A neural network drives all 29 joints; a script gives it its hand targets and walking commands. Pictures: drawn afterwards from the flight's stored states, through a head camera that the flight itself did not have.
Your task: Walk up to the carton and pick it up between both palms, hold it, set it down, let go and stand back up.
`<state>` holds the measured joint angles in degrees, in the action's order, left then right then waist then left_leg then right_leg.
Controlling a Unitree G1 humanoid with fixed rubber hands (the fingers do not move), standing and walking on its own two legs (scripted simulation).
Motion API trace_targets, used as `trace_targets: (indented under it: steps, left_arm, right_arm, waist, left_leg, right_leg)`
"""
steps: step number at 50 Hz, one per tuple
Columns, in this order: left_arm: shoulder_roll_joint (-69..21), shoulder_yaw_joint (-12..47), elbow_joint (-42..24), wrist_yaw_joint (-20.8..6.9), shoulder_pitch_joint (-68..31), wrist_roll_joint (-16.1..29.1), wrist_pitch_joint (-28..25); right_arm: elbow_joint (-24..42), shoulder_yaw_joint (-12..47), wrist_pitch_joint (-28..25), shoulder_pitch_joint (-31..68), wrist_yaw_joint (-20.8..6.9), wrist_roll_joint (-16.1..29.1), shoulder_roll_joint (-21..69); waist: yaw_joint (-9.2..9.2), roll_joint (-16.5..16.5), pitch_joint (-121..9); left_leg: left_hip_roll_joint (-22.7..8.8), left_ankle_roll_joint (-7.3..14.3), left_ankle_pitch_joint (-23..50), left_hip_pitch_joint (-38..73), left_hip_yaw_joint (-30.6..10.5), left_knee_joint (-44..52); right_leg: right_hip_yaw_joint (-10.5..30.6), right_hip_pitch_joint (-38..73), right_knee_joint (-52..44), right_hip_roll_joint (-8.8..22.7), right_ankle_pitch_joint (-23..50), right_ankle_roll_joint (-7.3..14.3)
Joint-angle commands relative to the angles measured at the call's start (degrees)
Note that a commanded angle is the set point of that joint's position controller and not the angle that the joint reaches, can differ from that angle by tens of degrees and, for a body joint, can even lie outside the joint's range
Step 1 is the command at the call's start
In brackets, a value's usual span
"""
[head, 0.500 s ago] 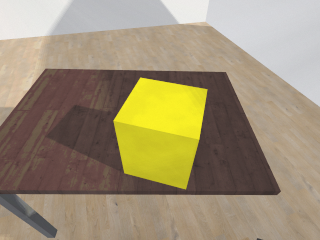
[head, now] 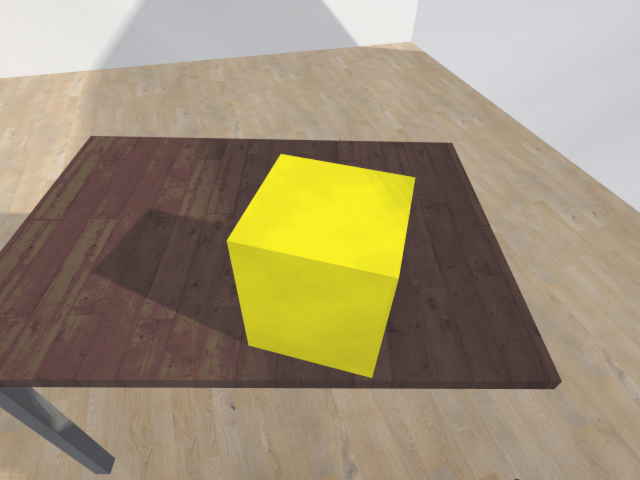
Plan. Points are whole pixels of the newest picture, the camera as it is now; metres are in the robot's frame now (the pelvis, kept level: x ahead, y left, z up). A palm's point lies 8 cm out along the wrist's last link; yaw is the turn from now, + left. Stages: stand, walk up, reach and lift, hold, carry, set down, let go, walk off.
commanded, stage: stand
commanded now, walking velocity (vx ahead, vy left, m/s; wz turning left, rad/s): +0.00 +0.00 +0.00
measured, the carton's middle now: (326, 266) +0.45 -0.03 +0.01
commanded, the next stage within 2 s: none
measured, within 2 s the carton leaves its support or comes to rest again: neither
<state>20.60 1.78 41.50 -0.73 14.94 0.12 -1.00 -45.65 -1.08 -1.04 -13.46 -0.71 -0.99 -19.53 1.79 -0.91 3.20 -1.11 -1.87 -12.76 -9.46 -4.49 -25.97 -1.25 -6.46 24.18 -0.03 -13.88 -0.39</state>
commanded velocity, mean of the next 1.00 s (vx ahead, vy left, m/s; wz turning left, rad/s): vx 0.00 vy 0.00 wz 0.00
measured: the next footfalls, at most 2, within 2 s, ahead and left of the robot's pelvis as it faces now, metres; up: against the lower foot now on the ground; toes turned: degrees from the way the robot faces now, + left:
none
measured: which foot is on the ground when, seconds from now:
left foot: down 0.00-1.00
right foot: down 0.00-1.00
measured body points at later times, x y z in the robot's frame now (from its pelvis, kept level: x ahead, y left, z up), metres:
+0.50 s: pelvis +0.00 +0.00 +0.00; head +0.00 +0.00 +0.45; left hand +0.12 +0.28 -0.10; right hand +0.10 -0.29 -0.11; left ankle +0.02 +0.14 -0.74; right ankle +0.00 -0.12 -0.74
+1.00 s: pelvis +0.00 +0.00 +0.00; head +0.00 +0.00 +0.45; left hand +0.12 +0.28 -0.10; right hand +0.09 -0.29 -0.11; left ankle +0.02 +0.14 -0.74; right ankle +0.00 -0.12 -0.74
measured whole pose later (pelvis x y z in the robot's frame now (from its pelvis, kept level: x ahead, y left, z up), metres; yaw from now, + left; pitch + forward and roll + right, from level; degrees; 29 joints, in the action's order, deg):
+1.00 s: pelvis +0.00 +0.00 +0.00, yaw +0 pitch -4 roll -1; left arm 20.6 1.8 42.4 -0.7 14.9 0.1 -0.9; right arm -46.4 -1.1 -1.0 -13.5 -0.6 -1.0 -19.5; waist 1.8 -0.9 3.8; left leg -1.1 -1.9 -12.7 -9.5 -4.5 -26.0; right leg -1.3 -6.5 24.2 0.0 -13.8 -0.4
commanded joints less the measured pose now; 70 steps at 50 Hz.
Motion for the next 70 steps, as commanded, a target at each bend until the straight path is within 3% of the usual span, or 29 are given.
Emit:
trace_targets:
  steps: [1,8,9,10,14,33,35,41,43,48,49,53,57,58,60,63,67,69,70]
  left_arm:
    - [11.38,-4.99,0.62,1.15,-3.6,-0.14,-1.3]
    - [11.76,-5.08,0.85,1.15,-3.17,-0.23,-1.28]
    - [11.49,-5.12,1.0,1.12,-3.31,-0.23,-1.27]
    - [11.86,-5.19,0.66,1.17,-4.34,-0.36,-1.39]
    - [12.01,-5.18,1.02,1.36,-4.13,-0.25,-1.21]
    - [11.83,-5.08,1.59,1.15,-3.05,-0.11,-1.43]
    - [12.12,-5.25,1.44,1.11,-4.19,-0.37,-1.16]
    - [12.1,-5.15,1.73,1.14,-3.02,-0.13,-1.36]
    - [11.44,-4.93,1.52,1.1,-4.23,-0.12,-1.18]
    - [12.04,-5.1,1.69,1.18,-3.77,-0.23,-1.22]
    - [11.9,-5.19,2.05,1.03,-2.96,-0.17,-1.15]
    - [11.79,-4.93,1.64,1.23,-4.33,-0.13,-1.23]
    - [11.66,-4.99,1.69,1.2,-3.65,-0.12,-1.27]
    - [11.7,-5.02,1.81,1.21,-4.27,-0.22,-1.13]
    - [11.52,-5.02,1.9,1.14,-3.6,-0.02,-1.21]
    - [11.82,-4.96,1.62,1.21,-4.27,-0.28,-1.15]
    - [11.89,-5.16,1.57,1.27,-4.5,-0.26,-1.22]
    - [12.12,-5.11,1.84,1.24,-4.31,-0.25,-1.15]
    - [11.48,-5.17,1.5,1.15,-4.42,-0.11,-1.2]
  right_arm:
    - [-0.49,-2.72,-0.61,2.95,0.81,1.37,-12.92]
    - [-0.15,-2.56,-0.66,4.03,0.83,1.26,-12.11]
    - [-0.35,-2.56,-0.7,4.16,0.78,1.46,-12.11]
    - [-0.5,-2.59,-0.65,3.85,0.8,1.47,-12.05]
    - [-0.78,-2.64,-0.6,2.78,0.89,1.41,-12.21]
    - [-1.11,-2.84,-0.73,3.49,0.85,1.37,-12.98]
    - [-1.29,-2.53,-0.46,2.92,0.87,1.2,-11.96]
    - [-1.38,-2.58,-0.55,3.03,0.83,1.5,-12.45]
    - [-0.94,-2.76,-0.55,4.15,0.93,1.22,-12.6]
    - [-1.09,-2.7,-0.51,4.14,0.82,1.27,-12.23]
    - [-1.23,-2.58,-0.57,3.23,0.82,1.36,-12.13]
    - [-1.57,-2.65,-0.4,2.75,0.88,1.36,-12.32]
    - [-1.2,-2.45,-0.41,3.93,0.9,1.17,-12.0]
    - [-1.6,-2.71,-0.46,3.73,0.9,1.35,-12.49]
    - [-1.61,-2.49,-0.5,3.58,0.96,1.31,-12.24]
    - [-1.59,-2.68,-0.42,3.08,0.85,1.35,-12.37]
    - [-1.38,-2.58,-0.47,3.85,0.94,1.33,-12.13]
    - [-1.86,-2.46,-0.38,2.6,0.79,1.4,-12.08]
    - [-1.73,-2.61,-0.39,3.27,0.77,1.31,-12.62]
  waist:
    - [-1.3,-0.28,-1.11]
    - [-1.59,0.31,-2.28]
    - [-1.62,-0.9,-2.68]
    - [-1.13,0.61,-2.32]
    - [-0.85,-0.5,-2.01]
    - [-1.59,-0.13,-1.6]
    - [-0.89,-0.74,-0.97]
    - [-1.34,1.06,-1.74]
    - [-1.2,-0.93,-1.88]
    - [-1.38,0.84,-0.8]
    - [-1.36,-0.68,-1.65]
    - [-0.81,-0.88,-1.86]
    - [-1.72,0.55,-2.36]
    - [-1.06,-0.43,-1.51]
    - [-1.53,-0.64,-1.63]
    - [-0.84,0.73,-1.4]
    - [-1.37,-0.4,-1.13]
    - [-0.73,0.98,-1.23]
    - [-1.23,-0.23,-1.26]
  left_leg:
    - [-5.12,3.61,9.43,0.22,-3.33,5.38]
    - [-5.34,3.55,10.86,1.4,-3.39,5.1]
    - [-5.26,3.52,10.14,0.89,-3.28,5.18]
    - [-5.16,3.43,11.07,1.11,-3.34,5.11]
    - [-5.3,3.49,11.82,2.25,-3.06,4.95]
    - [-5.26,3.62,9.74,0.83,-3.86,5.76]
    - [-4.98,3.27,8.48,0.95,-3.46,5.76]
    - [-5.3,3.47,10.49,1.65,-3.38,5.46]
    - [-5.08,3.44,10.09,1.37,-3.13,5.38]
    - [-5.09,3.39,9.56,0.84,-3.37,5.68]
    - [-5.26,3.5,10.34,1.33,-3.42,5.5]
    - [-5.25,3.36,9.03,1.35,-3.42,5.74]
    - [-5.22,3.58,10.92,1.66,-3.3,5.42]
    - [-5.21,3.48,10.38,1.6,-3.25,5.59]
    - [-5.16,3.64,9.78,1.17,-3.26,5.46]
    - [-5.2,3.46,9.3,1.57,-3.44,5.68]
    - [-5.07,3.49,9.94,0.66,-3.21,5.5]
    - [-4.98,3.36,9.29,1.4,-3.21,5.74]
    - [-5.15,3.51,8.99,0.94,-3.25,5.25]
  right_leg:
    - [5.94,-1.64,-4.26,6.88,8.21,2.52]
    - [5.79,-1.07,-4.14,7.05,8.28,2.68]
    - [6.12,-0.31,-4.21,7.04,8.77,2.65]
    - [5.9,-0.69,-4.22,7.21,9.74,2.83]
    - [6.38,-1.76,-4.44,7.08,9.88,2.7]
    - [5.77,-1.3,-4.64,6.69,7.59,2.54]
    - [6.33,-2.32,-4.97,6.68,5.53,2.66]
    - [5.83,-1.57,-4.64,6.74,8.4,2.38]
    - [6.31,-1.42,-4.76,7.11,8.27,2.54]
    - [5.85,-1.86,-4.63,6.93,8.2,2.62]
    - [6.18,-1.37,-4.49,6.91,8.77,2.6]
    - [6.37,-1.56,-4.8,6.86,7.13,2.54]
    - [5.96,-0.69,-4.29,6.88,8.94,2.34]
    - [6.38,-1.74,-4.86,7.05,8.3,2.6]
    - [6.43,-1.15,-4.62,6.98,8.42,2.66]
    - [6.25,-1.76,-4.72,7.02,8.3,2.77]
    - [6.45,-1.53,-4.88,7.0,8.06,2.58]
    - [6.14,-2.2,-5.02,6.96,7.13,2.6]
    - [6.45,-1.9,-5.39,7.0,6.9,2.49]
